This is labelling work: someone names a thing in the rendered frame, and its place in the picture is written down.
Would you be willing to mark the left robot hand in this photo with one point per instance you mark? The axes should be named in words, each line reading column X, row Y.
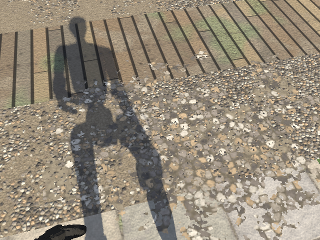
column 66, row 232

